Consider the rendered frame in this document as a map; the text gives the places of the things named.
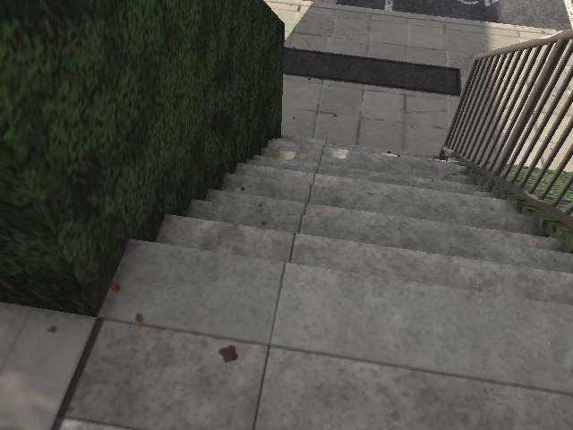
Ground stairs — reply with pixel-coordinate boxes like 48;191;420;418
155;134;573;305

